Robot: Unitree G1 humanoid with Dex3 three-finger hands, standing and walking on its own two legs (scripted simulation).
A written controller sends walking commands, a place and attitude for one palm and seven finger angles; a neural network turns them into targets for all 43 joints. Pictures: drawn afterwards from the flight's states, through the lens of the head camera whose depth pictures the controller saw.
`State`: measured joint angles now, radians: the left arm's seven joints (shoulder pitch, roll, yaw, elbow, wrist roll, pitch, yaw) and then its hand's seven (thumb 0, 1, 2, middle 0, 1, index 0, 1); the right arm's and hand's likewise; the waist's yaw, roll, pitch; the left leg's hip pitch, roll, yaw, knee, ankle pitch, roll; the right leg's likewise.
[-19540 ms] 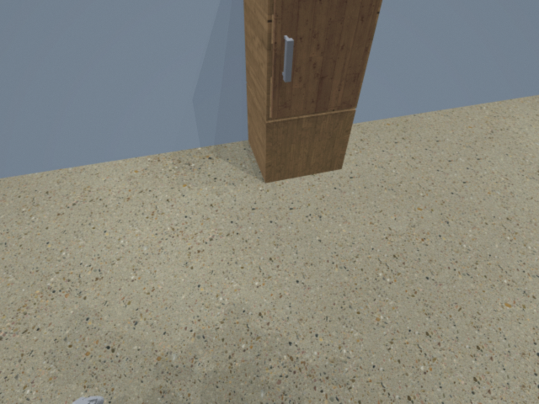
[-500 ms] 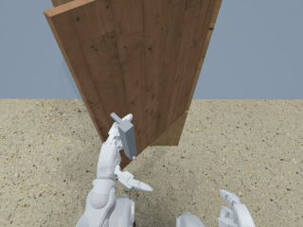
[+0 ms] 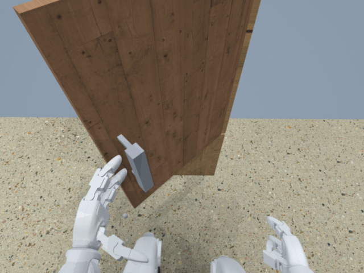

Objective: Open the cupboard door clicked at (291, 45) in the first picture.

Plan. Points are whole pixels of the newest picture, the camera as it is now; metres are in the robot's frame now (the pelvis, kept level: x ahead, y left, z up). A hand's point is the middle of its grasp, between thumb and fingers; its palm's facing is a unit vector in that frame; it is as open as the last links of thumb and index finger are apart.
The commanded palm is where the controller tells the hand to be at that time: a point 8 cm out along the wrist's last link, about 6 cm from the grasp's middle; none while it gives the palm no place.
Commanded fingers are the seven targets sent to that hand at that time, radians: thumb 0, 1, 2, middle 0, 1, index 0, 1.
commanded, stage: slide the hand sideways off the handle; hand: left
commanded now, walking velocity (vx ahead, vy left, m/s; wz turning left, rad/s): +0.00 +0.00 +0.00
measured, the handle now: (135, 164) +0.33 +0.13 +0.05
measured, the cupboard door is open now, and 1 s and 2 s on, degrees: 44 44 44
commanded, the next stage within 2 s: draw the hand back to the body in 0.32 s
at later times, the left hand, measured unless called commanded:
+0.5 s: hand (99, 228) +0.20 +0.17 +0.05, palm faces -0.01 -1.00 -0.02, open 16.3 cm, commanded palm +0.18 +0.23 +0.07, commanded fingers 0.00 -0.50 0.30 -0.15 -0.30 -0.15 -0.30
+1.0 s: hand (41, 213) +0.20 +0.22 +0.14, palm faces +0.10 -0.97 -0.20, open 15.9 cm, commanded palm +0.16 +0.27 +0.17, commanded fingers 0.00 -0.15 0.45 -0.16 -0.30 -0.16 -0.30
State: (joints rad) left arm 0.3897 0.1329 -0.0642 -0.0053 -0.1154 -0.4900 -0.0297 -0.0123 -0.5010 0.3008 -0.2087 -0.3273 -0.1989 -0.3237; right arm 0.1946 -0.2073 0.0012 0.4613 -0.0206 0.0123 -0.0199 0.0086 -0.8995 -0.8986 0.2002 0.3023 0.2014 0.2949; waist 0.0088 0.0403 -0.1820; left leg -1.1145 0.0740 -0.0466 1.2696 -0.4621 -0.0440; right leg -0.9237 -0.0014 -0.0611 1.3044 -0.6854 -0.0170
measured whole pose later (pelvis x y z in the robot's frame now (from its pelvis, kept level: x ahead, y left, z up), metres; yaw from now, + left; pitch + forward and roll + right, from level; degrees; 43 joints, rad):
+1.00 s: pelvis +0.01 +0.02 +0.05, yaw +1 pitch +9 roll -3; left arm 0.57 0.30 0.14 -0.31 -0.18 -0.19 -0.08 -0.01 -0.42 0.34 -0.16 -0.30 -0.16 -0.30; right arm 0.27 -0.22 0.03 0.45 0.03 -0.06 -0.11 0.01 -0.90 -0.90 0.20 0.30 0.20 0.30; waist 0.02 0.05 -0.17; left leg -0.80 0.06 -0.04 1.03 -0.39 -0.02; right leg -0.59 0.00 -0.06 0.99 -0.56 0.02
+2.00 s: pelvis +0.05 +0.00 +0.12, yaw -1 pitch -3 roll +0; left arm 0.48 0.34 0.33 -0.39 -0.07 -0.05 0.11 0.01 0.88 0.90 -0.21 -0.30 -0.21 -0.30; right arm 0.20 -0.23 0.01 0.61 0.00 -0.08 -0.10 0.01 -0.90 -0.90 0.20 0.30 0.20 0.30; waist 0.06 0.06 -0.01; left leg -0.20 0.06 0.04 0.46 -0.22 -0.03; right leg -0.02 -0.01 -0.01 0.41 -0.35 0.00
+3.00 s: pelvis -0.08 +0.05 +0.11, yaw +0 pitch -2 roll -3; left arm 0.55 0.40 0.41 -0.54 -0.04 -0.20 0.16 0.01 0.89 0.90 -0.21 -0.30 -0.21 -0.30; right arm 0.20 -0.23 -0.01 0.61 -0.01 -0.06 -0.09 0.01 -0.90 -0.90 0.20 0.30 0.20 0.30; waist 0.02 0.04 0.08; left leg -0.49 0.03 -0.01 0.60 -0.24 0.00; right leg -0.31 0.00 0.01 0.55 -0.21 0.04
